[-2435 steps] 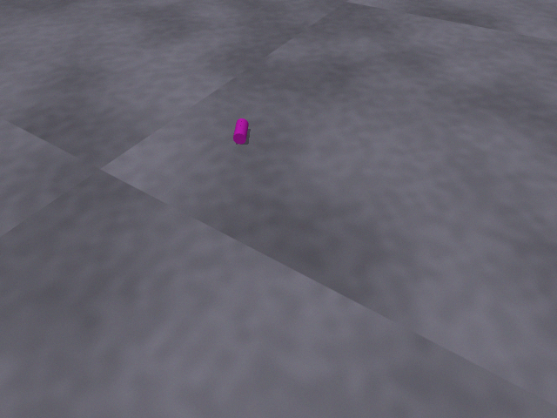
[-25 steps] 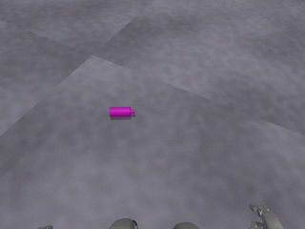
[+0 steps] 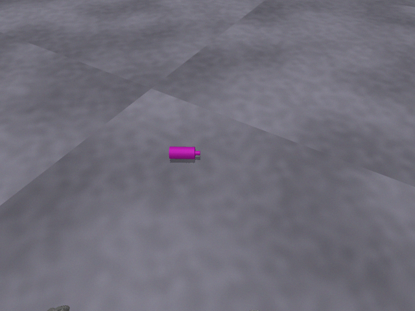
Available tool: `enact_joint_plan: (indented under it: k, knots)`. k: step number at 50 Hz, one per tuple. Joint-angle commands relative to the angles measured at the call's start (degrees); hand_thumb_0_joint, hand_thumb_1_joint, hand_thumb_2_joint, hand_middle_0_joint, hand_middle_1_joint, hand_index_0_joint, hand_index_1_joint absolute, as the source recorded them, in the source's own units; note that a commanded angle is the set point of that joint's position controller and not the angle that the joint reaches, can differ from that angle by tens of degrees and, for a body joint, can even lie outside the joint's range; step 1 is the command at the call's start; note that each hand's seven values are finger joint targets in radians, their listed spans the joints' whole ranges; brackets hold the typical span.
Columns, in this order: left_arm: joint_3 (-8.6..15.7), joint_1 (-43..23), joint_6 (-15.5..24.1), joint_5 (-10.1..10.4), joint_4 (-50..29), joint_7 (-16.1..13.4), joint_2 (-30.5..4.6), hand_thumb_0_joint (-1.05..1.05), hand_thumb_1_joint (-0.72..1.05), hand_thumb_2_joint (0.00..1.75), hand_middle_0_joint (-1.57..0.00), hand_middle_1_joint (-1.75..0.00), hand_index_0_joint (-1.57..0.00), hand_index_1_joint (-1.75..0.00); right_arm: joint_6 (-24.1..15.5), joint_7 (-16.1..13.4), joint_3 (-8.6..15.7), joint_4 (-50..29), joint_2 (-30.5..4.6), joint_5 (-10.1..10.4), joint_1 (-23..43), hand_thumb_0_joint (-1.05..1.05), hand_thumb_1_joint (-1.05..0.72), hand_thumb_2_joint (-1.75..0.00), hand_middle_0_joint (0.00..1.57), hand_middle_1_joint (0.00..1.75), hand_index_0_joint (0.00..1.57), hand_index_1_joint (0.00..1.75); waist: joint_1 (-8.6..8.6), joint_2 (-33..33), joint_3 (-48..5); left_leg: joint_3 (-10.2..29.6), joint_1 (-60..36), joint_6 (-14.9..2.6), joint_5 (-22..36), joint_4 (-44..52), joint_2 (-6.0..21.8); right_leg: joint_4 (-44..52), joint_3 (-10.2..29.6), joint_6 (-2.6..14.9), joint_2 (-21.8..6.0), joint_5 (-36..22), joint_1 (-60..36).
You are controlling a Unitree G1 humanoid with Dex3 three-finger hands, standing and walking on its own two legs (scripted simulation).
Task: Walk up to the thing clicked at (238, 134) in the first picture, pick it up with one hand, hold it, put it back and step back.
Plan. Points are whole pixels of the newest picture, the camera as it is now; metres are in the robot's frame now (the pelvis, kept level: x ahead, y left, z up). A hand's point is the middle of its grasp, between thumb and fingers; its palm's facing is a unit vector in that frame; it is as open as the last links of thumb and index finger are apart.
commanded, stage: step back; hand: left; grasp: from above
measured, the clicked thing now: (185, 152) +1.13 +0.19 -0.72
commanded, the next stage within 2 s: stand in 0.84 s
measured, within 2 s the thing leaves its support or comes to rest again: neither
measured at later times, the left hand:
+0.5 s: hand out of the picture +0.09 +0.26 -0.15, palm faces +0.01 -0.94 -0.35, open 7.4 cm
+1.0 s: hand out of the picture +0.15 +0.24 -0.13, palm faces -0.05 -0.94 -0.34, open 7.4 cm
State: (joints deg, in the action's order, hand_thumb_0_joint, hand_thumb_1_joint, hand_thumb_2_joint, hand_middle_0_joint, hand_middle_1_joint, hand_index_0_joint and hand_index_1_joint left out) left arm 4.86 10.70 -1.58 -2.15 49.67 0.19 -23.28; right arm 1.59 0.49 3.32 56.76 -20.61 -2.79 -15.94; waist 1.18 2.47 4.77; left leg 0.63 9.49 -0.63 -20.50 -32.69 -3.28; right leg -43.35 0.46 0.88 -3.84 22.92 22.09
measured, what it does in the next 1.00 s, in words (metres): steps on the spot: right foot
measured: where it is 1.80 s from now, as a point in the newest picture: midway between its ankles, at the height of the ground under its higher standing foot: outside the picture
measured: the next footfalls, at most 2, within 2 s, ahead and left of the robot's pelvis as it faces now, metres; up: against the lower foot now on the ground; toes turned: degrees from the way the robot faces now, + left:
right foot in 0.20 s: +0.08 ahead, -0.14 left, +0.00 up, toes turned -1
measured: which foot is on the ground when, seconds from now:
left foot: down 0.00-1.00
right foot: up 0.00-0.18, down 0.20-1.00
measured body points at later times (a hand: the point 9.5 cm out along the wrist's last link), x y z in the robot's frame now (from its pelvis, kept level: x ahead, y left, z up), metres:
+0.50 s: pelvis +0.03 +0.00 +0.00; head +0.05 +0.00 +0.45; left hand +0.09 +0.31 -0.12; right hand +0.12 -0.31 -0.12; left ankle +0.04 +0.11 -0.72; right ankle +0.04 -0.14 -0.72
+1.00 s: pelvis +0.04 +0.00 +0.02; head +0.05 +0.00 +0.47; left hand +0.15 +0.29 -0.11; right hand +0.14 -0.30 -0.11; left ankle +0.04 +0.11 -0.72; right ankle +0.04 -0.14 -0.72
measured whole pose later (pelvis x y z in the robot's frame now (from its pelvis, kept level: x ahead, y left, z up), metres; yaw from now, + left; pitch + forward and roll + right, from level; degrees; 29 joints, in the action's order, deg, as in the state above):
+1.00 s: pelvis +0.04 +0.00 +0.02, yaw -2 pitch -2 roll +0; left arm -0.1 3.6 1.1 -0.2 63.0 0.4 -20.0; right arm -0.7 0.9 1.1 63.4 -19.2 -0.4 -3.1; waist -0.2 0.0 3.5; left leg -2.0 7.1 -0.2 -12.2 -21.5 0.4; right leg -21.5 0.8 -1.4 -1.4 11.5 7.7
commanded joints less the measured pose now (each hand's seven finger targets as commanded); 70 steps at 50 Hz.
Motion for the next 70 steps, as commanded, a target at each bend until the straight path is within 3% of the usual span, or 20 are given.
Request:
enact_joint_plan:
  k: [1, 3, 7, 10, 11, 12, 13, 14, 16, 20, 21, 22, 23, 24, 25, 29, 33, 49, 60, 70]
  knots:
    - [2.8, -6.7, 1.5, 0.7, -2.8, 0.4, -13.0, 0.00, 0.90, 0.90, -0.20, -0.30, -0.20, -0.30, -3.9, -1.1, 3.5, -6.7, -17.4, 0.0, 8.6, 0.00, -0.90, -0.90, 0.20, 0.30, 0.20, 0.30, -1.02, -6.3, 7.1, 26.4, 15.4, -11.73, -24.8, 22.8, 20.8, -8.5, 5.9, -0.02, -0.1, 3.5, 3.4]
    - [2.0, -2.3, 2.1, 1.2, -1.4, 1.1, -9.9, 0.00, 0.90, 0.90, -0.20, -0.30, -0.20, -0.30, -4.6, -1.1, 2.4, -6.9, -13.5, -0.2, 9.3, 0.00, -0.90, -0.90, 0.20, 0.30, 0.20, 0.30, 0.50, -11.0, 4.5, 14.3, 5.9, -7.65, -10.1, 19.2, 14.1, -3.5, 3.0, 0.38, 1.2, -1.9, 4.5]
    - [2.0, -3.1, 2.7, 0.8, 0.4, 1.4, -9.7, 0.00, 0.90, 0.90, -0.20, -0.30, -0.20, -0.30, -3.8, -0.5, 3.3, -6.1, -15.5, -0.2, 6.5, 0.00, -0.90, -0.90, 0.20, 0.30, 0.20, 0.30, -2.08, -13.0, 2.1, 11.6, 9.8, -7.44, -14.7, 17.2, 13.4, 6.1, -1.5, -0.47, 3.2, 0.0, -5.5]
    - [2.0, 2.8, 4.0, 0.3, 3.3, 0.5, -8.9, 0.00, 0.90, 0.90, -0.20, -0.30, -0.20, -0.30, -2.6, -0.5, 2.6, -6.3, -13.0, 0.8, 6.8, 0.00, -0.90, -0.90, 0.20, 0.30, 0.20, 0.30, 1.29, -9.4, -1.5, 6.0, 10.4, -5.41, -4.1, 4.2, 10.5, 20.3, -3.0, 0.76, 5.3, -6.4, -17.0]
    - [2.6, 5.2, 4.5, -0.1, 4.1, -0.1, -10.5, 0.00, 0.90, 0.90, -0.20, -0.30, -0.20, -0.30, -2.6, -0.7, 1.9, -6.6, -10.7, 1.1, 5.7, 0.00, -0.90, -0.90, 0.20, 0.30, 0.20, 0.30, 2.07, -4.4, -4.2, 3.8, 12.9, -3.95, 0.6, -4.3, 8.4, 21.1, 2.8, 1.37, 2.6, -7.8, -22.5]
    - [3.2, 6.3, 5.1, -0.5, 4.1, -0.6, -14.1, 0.00, 0.90, 0.90, -0.20, -0.30, -0.20, -0.30, -2.8, -0.7, 1.1, -8.0, -7.8, 1.7, 5.7, 0.00, -0.90, -0.90, 0.20, 0.30, 0.20, 0.30, 2.05, 5.8, -5.1, 0.2, 22.5, -0.85, -4.7, -14.7, 2.1, 25.0, 21.6, 6.24, -8.4, -5.6, -25.2]
    - [3.7, 4.3, 5.0, -0.1, 3.3, -0.5, -17.1, 0.00, 0.90, 0.90, -0.20, -0.30, -0.20, -0.30, -2.7, -1.3, 1.5, -7.6, -9.9, 1.5, 5.7, 0.00, -0.90, -0.90, 0.20, 0.30, 0.20, 0.30, 2.15, 5.9, -3.4, 2.0, 20.4, -0.17, -15.5, -19.6, 2.1, 28.4, 30.6, 12.33, -17.3, 2.9, -16.7]
    - [3.5, 0.5, 4.8, -0.1, 1.9, -0.4, -17.7, 0.00, 0.90, 0.90, -0.20, -0.30, -0.20, -0.30, -2.7, -1.4, 2.6, -6.4, -12.3, 1.1, 4.2, 0.00, -0.90, -0.90, 0.20, 0.30, 0.20, 0.30, 0.61, 5.1, 0.1, 4.4, 15.9, -0.28, -14.8, -20.5, 4.9, 28.4, 31.8, 15.22, -19.4, 5.9, -7.9]
    - [2.6, -1.5, 4.9, 0.3, 1.2, -0.5, -14.0, 0.00, 0.90, 0.90, -0.20, -0.30, -0.20, -0.30, -3.5, -0.9, 2.3, -5.8, -11.9, 1.6, 4.3, 0.00, -0.90, -0.90, 0.20, 0.30, 0.20, 0.30, -0.82, 2.4, 0.1, 3.0, 14.2, -0.72, -12.9, -13.4, 5.6, 25.0, 21.2, 12.00, -14.1, -4.0, -8.7]
    - [1.0, -4.6, 4.7, 0.9, 1.4, -0.4, -12.1, 0.00, 0.90, 0.90, -0.20, -0.30, -0.20, -0.30, -3.7, -0.8, 2.2, -3.0, -9.3, 1.4, 1.2, 0.00, -0.90, -0.90, 0.20, 0.30, 0.20, 0.30, -2.95, 4.4, -5.2, -1.5, -0.2, -0.52, 4.3, 3.7, 3.8, 17.6, 9.1, 6.37, -7.9, -18.6, -3.8]
    - [0.3, -5.1, 4.4, 1.1, 1.1, -0.4, -10.4, 0.00, 0.90, 0.90, -0.20, -0.30, -0.20, -0.30, -3.8, -1.1, 2.4, -2.7, -9.8, 1.1, 0.8, 0.00, -0.90, -0.90, 0.20, 0.30, 0.20, 0.30, -3.63, 3.3, -6.7, 1.0, -3.6, -1.03, 10.6, 7.6, 5.1, 14.1, 6.7, 4.37, -6.2, -23.8, -3.2]
    - [-0.4, -4.6, 4.2, 1.6, 1.0, -0.5, -8.5, 0.00, 0.90, 0.90, -0.20, -0.30, -0.20, -0.30, -4.0, -1.4, 2.8, -2.7, -11.4, 0.8, 2.0, 0.00, -0.90, -0.90, 0.20, 0.30, 0.20, 0.30, -2.88, -0.8, -8.1, 8.3, -5.7, -2.72, 16.4, 9.5, 10.3, 9.9, 4.5, 2.04, -3.3, -22.9, -1.2]
    - [-0.9, -4.1, 3.9, 2.3, 1.2, -0.5, -6.9, 0.00, 0.90, 0.90, -0.20, -0.30, -0.20, -0.30, -4.2, -1.6, 3.0, -3.6, -13.5, 0.8, 5.2, 0.00, -0.90, -0.90, 0.20, 0.30, 0.20, 0.30, -1.30, -5.3, -7.8, 15.4, -3.5, -5.43, 15.9, 13.1, 16.2, 6.5, 1.6, 0.14, 1.0, -14.3, -1.0]
    - [-0.7, -2.4, 3.2, 2.5, 2.9, -0.6, -8.0, 0.00, 0.90, 0.90, -0.20, -0.30, -0.20, -0.30, -4.1, -1.5, 2.8, -4.2, -15.2, 1.0, 9.5, 0.00, -0.90, -0.90, 0.20, 0.30, 0.20, 0.30, 0.74, -6.3, -6.3, 16.1, 2.9, -8.65, 7.9, 13.8, 19.5, 7.9, -0.1, 0.03, 2.3, -2.7, -5.1]
    - [-0.5, -1.1, 3.2, 2.2, 4.1, -0.7, -9.2, 0.00, 0.90, 0.90, -0.20, -0.30, -0.20, -0.30, -3.8, -1.1, 2.6, -4.2, -15.5, 1.4, 12.0, 0.00, -0.90, -0.90, 0.20, 0.30, 0.20, 0.30, 1.11, -6.9, -5.5, 13.9, 7.3, -9.23, 6.3, 12.1, 19.0, 9.5, 0.2, 0.27, 1.6, -0.5, -10.9]
    - [-0.4, -2.5, 4.5, 2.1, 5.7, -0.9, -10.4, 0.00, 0.90, 0.90, -0.20, -0.30, -0.20, -0.30, -3.7, -1.3, 1.0, -2.3, -11.4, 1.7, 11.5, 0.00, -0.90, -0.90, 0.20, 0.30, 0.20, 0.30, 0.18, -5.8, -7.3, 3.3, 3.0, -1.78, 24.3, 5.7, 10.1, 14.9, 5.0, 1.75, -2.3, -27.0, -14.4]
    - [-1.0, -4.2, 4.2, 2.2, 6.5, -1.3, -10.0, 0.00, 0.90, 0.90, -0.20, -0.30, -0.20, -0.30, -3.3, -1.2, 1.1, -0.5, -11.5, 2.1, 12.6, 0.00, -0.90, -0.90, 0.20, 0.30, 0.20, 0.30, 0.05, -5.5, -8.5, 3.3, -1.8, -1.98, 29.0, 7.0, 11.0, 16.2, 4.2, 1.41, -2.4, -28.6, -13.7]
    - [-2.7, -8.5, 3.8, 1.9, 10.9, -0.7, -8.6, 0.00, 0.90, 0.90, -0.20, -0.30, -0.20, -0.30, -4.0, -0.4, 0.0, 3.6, -10.7, 2.4, 15.4, 0.00, -0.90, -0.90, 0.20, 0.30, 0.20, 0.30, -0.88, -3.0, -7.8, 3.6, -5.1, -0.60, 22.6, 15.7, 11.1, 24.9, 4.5, -0.19, -3.5, -24.4, -17.0]
    - [-2.8, -8.9, 4.0, 1.7, 12.6, -0.5, -8.9, 0.00, 0.90, 0.90, -0.20, -0.30, -0.20, -0.30, -3.7, -0.3, -0.4, 5.2, -10.8, 2.3, 14.6, 0.00, -0.90, -0.90, 0.20, 0.30, 0.20, 0.30, -1.56, -2.9, -5.2, 3.6, -3.0, 0.08, 12.1, 18.6, 10.3, 28.7, 5.1, -0.25, -3.6, -16.1, -15.4]
    - [-2.8, -8.0, 4.0, 1.6, 13.0, -0.5, -9.1, 0.00, 0.90, 0.90, -0.20, -0.30, -0.20, -0.30, -3.6, -0.5, -0.7, 5.6, -11.2, 2.2, 13.3, 0.00, -0.90, -0.90, 0.20, 0.30, 0.20, 0.30, -1.58, -1.8, -6.6, 3.9, -3.2, -0.37, 12.9, 18.0, 11.0, 28.6, 4.8, -0.08, -3.7, -17.1, -16.1]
